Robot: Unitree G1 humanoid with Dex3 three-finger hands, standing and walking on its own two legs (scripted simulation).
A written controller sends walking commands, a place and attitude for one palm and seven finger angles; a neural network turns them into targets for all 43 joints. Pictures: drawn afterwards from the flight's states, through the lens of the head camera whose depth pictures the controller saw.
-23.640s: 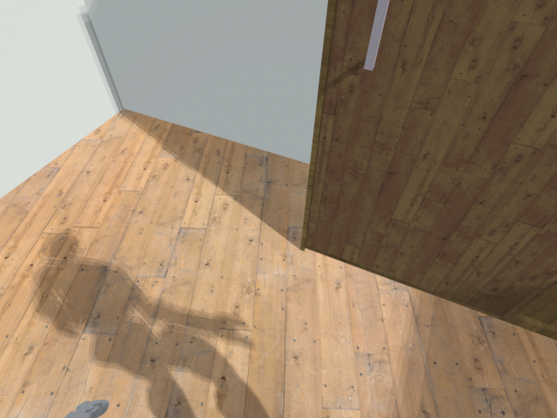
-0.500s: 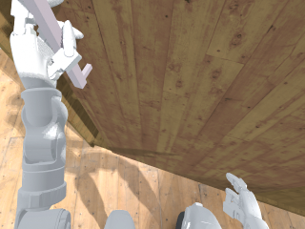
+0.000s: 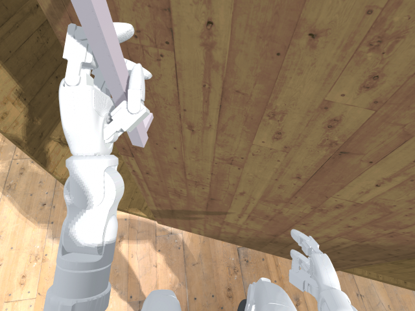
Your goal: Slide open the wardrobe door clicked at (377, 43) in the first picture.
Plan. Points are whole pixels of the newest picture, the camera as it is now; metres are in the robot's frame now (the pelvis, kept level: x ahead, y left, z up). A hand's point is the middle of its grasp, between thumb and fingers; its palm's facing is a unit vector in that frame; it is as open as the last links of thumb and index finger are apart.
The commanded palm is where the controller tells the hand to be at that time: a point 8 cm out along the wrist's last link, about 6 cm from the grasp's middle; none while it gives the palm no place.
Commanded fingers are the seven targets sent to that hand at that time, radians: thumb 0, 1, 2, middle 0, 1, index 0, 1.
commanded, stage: step sideways, sliding the door along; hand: left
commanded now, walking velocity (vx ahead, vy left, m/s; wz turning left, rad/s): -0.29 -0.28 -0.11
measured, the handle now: (124, 67) +0.36 +0.19 +0.24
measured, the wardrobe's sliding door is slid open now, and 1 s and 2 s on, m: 0.34 0.64 0.64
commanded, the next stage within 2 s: stop walking and hold the door there in 0.94 s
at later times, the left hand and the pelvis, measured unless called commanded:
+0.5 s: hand (319, 157) +0.29 -0.05 +0.22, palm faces -0.02 -0.99 -0.14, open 7.5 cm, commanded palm +0.28 -0.02 +0.21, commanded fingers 0.00 0.90 0.90 -0.45 -1.40 -0.45 -1.40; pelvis -0.06 -0.14 -0.01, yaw -5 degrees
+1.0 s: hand (410, 166) +0.30 -0.15 +0.22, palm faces +0.21 -0.98 +0.01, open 6.6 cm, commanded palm +0.27 -0.16 +0.20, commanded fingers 0.00 0.90 0.90 -0.45 -1.40 -0.45 -1.40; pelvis -0.12 -0.31 -0.01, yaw -5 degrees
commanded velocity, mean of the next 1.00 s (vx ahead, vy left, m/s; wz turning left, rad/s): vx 0.07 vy -0.29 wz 0.00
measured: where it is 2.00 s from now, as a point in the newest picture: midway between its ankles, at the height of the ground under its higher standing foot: outside the picture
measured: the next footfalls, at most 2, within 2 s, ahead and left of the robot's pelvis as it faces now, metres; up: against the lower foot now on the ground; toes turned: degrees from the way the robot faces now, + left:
right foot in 0.14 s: +0.06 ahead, -0.20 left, +0.00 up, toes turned -5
left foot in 0.34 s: +0.00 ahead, +0.03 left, +0.00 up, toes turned +5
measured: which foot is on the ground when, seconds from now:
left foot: down 0.00-0.14, up 0.16-0.32, down 0.34-0.62, up 0.64-0.84, down 0.86-1.00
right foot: up 0.00-0.12, down 0.14-0.34, up 0.36-0.62, down 0.64-0.84, up 0.86-1.00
